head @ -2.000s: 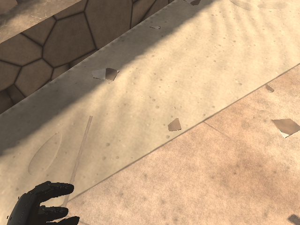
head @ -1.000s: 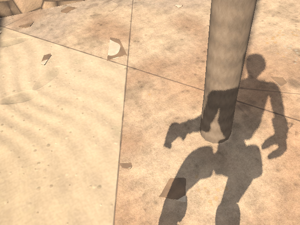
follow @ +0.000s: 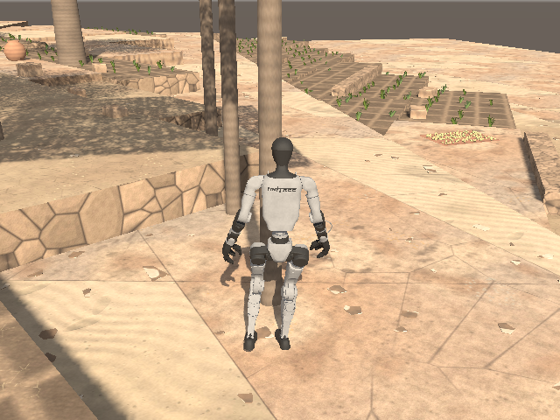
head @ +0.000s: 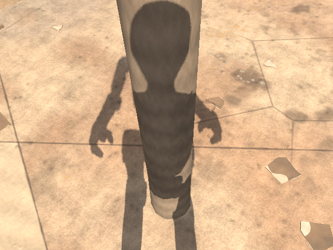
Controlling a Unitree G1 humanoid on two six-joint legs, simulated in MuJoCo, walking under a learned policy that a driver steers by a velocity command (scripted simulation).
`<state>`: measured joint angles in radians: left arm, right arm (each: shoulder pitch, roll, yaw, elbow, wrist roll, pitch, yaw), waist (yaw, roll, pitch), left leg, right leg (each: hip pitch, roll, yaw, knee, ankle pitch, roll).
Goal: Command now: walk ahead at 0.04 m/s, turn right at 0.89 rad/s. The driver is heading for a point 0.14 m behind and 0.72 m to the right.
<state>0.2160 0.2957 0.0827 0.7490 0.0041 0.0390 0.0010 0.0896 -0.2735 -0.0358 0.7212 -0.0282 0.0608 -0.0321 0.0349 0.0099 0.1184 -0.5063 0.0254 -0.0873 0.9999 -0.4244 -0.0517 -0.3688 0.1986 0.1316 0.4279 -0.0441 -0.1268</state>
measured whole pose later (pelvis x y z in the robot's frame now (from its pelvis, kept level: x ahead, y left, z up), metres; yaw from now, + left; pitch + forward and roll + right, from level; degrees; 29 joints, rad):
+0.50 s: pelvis +0.10 +0.01 +0.01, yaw -28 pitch +2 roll +1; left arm 0.13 0.37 0.07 0.61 0.04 0.04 -0.09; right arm 0.31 -0.33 -0.05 0.72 -0.04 -0.05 -0.01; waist -0.04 -0.03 -0.04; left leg -0.09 0.05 0.14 0.34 -0.29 -0.02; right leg -0.71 -0.01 0.08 1.21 -0.19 0.01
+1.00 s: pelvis +0.30 -0.34 -0.01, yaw -56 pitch +2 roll -1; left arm 0.38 0.31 0.06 0.77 0.00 -0.02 -0.01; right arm 0.15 -0.26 0.00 0.62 -0.06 -0.04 0.02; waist 0.01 0.04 0.05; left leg -0.67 0.17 -0.05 1.21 -0.36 -0.06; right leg -0.20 0.23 0.07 0.52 -0.32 -0.18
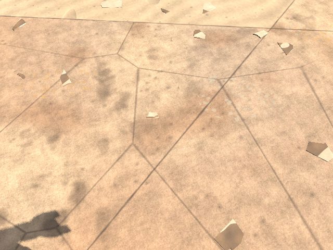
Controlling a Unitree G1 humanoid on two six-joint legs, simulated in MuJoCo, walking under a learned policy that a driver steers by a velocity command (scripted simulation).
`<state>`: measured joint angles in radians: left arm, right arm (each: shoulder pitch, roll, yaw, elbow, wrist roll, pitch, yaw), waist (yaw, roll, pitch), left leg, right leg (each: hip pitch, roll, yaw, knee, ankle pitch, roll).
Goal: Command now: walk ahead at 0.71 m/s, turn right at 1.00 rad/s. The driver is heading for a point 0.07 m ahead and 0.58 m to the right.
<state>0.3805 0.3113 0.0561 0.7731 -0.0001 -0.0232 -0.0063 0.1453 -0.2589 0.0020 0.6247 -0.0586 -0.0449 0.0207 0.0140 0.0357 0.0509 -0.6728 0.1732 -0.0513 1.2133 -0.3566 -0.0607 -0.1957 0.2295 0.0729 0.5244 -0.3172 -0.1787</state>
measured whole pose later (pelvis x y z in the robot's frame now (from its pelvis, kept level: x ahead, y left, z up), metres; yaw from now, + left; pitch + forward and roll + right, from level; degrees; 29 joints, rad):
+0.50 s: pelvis +0.29 -0.01 +0.01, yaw -30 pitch -1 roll +1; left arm 0.06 0.34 0.07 0.60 0.02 0.08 -0.04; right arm 0.26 -0.31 -0.04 0.71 -0.02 -0.02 -0.02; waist -0.04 -0.01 0.14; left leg -0.28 0.11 0.28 0.52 -0.21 0.01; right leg -0.59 -0.02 -0.03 0.93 -0.25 0.00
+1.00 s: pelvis +0.36 -0.06 +0.01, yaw -58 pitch +2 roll +1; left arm 0.26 0.31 0.10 0.68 0.03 0.05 -0.03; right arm 0.11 -0.28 -0.04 0.64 -0.01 0.05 -0.02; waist 0.06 -0.01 0.05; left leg -0.44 -0.03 -0.09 0.76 -0.39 -0.03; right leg -0.35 0.20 0.27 0.50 -0.16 -0.06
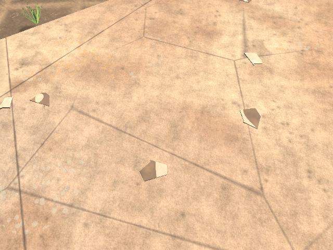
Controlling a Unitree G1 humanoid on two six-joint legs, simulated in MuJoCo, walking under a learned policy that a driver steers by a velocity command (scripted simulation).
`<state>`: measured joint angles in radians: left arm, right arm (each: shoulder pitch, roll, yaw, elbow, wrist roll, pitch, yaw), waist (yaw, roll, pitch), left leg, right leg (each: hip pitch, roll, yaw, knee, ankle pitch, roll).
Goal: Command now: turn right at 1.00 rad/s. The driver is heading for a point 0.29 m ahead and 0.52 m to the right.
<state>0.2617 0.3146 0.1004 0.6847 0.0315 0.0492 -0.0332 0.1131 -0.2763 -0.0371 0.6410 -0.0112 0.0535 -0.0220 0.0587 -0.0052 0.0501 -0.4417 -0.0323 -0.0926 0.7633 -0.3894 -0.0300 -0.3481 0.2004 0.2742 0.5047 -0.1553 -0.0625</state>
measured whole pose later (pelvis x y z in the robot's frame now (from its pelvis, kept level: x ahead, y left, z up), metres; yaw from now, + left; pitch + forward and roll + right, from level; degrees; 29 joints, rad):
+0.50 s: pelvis +0.12 -0.04 +0.00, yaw -27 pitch +3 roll +0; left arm 0.09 0.32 0.06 0.65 0.04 0.03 -0.11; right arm 0.48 -0.31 -0.07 0.81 -0.04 -0.07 -0.01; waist -0.08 -0.02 -0.04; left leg 0.09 0.09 0.30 0.24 -0.36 -0.06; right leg -0.69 -0.04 0.05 0.97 -0.16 -0.05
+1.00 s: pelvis +0.44 -0.32 -0.02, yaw -36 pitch +2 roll -1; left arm 0.52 0.27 0.02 0.96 -0.01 -0.10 0.00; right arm 0.00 -0.27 0.00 0.67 -0.04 -0.05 0.06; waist 0.08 0.01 0.04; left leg -0.74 0.08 0.07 0.63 0.07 0.04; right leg 0.27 0.12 0.09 0.08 -0.37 -0.12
